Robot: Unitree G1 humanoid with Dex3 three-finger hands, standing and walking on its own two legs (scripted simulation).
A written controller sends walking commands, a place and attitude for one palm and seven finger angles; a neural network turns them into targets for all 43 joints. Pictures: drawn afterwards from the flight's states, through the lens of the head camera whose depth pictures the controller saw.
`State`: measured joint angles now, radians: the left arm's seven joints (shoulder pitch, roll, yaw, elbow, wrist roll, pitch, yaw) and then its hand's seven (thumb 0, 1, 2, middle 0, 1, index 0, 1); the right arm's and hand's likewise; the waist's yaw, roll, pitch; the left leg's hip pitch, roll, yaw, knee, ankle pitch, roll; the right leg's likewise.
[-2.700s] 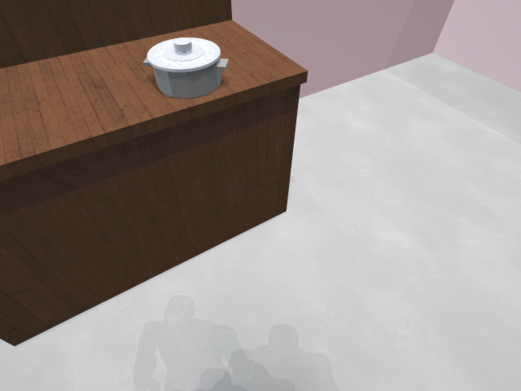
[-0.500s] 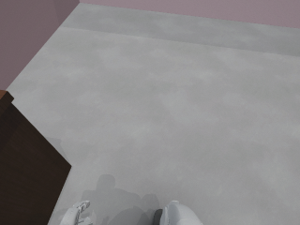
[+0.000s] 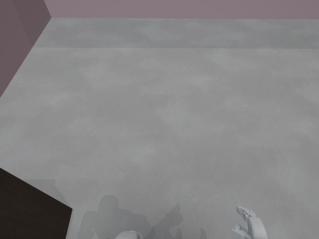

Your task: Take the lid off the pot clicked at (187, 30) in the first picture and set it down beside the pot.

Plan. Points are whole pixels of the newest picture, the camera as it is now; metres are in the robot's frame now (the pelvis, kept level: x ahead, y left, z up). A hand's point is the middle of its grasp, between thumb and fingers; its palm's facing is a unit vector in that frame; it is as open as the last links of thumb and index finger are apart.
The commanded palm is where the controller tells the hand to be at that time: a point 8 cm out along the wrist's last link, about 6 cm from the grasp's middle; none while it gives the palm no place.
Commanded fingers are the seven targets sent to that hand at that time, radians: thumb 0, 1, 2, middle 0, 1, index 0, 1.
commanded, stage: walk to a spot facing it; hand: left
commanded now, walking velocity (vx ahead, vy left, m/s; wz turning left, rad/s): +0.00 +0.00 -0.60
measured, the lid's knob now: out of the picture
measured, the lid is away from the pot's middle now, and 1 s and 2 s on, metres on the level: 0.00 0.00 0.00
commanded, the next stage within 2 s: turn to face it in 1.68 s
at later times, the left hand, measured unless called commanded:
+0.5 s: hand (101, 222) +0.16 +0.20 -0.16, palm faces -0.32 -0.93 -0.20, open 7.4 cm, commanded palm none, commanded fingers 0.00 0.90 0.90 -0.20 -0.30 -0.20 -0.30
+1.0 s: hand (122, 226) +0.16 +0.13 -0.14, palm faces -0.49 -0.85 -0.22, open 7.4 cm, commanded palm none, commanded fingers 0.00 0.90 0.90 -0.20 -0.30 -0.20 -0.30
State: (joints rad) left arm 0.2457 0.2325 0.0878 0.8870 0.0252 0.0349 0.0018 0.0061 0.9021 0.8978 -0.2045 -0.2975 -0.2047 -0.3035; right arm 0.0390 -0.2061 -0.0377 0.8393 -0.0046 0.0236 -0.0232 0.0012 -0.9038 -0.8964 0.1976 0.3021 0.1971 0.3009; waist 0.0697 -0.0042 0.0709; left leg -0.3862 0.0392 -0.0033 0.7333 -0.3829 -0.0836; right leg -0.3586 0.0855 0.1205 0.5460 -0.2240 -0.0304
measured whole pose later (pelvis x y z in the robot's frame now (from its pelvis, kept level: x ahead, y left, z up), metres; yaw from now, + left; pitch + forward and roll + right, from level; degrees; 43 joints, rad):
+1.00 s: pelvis +0.03 -0.02 +0.01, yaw -35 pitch +0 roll +0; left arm 0.34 0.17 0.06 0.95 0.02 -0.03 -0.02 0.01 0.90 0.90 -0.21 -0.30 -0.21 -0.30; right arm 0.17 -0.24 -0.07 0.90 -0.03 0.02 0.02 0.01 -0.90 -0.90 0.20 0.30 0.20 0.30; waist 0.03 0.03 0.01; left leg -0.52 0.11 0.01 0.94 -0.26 -0.10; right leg -0.15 0.07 0.07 0.38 -0.22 -0.06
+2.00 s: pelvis +0.22 -0.14 +0.00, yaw -62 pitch -1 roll +0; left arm 0.13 0.15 0.03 0.95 0.02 0.01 0.02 0.01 0.90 0.90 -0.20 -0.30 -0.20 -0.30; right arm 0.24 -0.17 -0.04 0.97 -0.01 0.03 -0.01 0.00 -0.91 -0.90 0.20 0.30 0.20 0.30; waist -0.06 0.04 0.04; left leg -0.46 0.11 0.02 0.98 -0.36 -0.06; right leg -0.25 0.03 -0.11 0.50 -0.23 -0.07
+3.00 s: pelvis +0.18 -0.16 +0.01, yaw -26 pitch -1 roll +3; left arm 0.22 0.17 0.03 0.88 0.02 0.01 0.02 0.01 0.90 0.90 -0.21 -0.30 -0.21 -0.30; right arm 0.21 -0.29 -0.10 0.93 -0.02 0.09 0.03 0.00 -0.90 -0.90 0.20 0.30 0.19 0.30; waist -0.03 0.02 0.07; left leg -0.52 0.04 0.00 1.13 -0.35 -0.09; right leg -0.19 -0.10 -0.16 0.49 -0.28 -0.03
